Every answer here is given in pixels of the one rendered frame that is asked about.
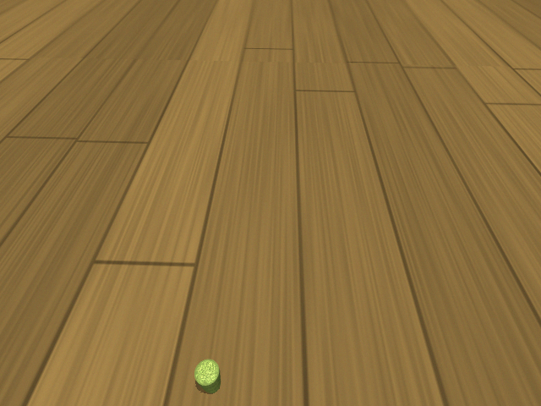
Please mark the cup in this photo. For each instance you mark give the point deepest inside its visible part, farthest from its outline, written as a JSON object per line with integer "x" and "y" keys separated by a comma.
{"x": 207, "y": 375}

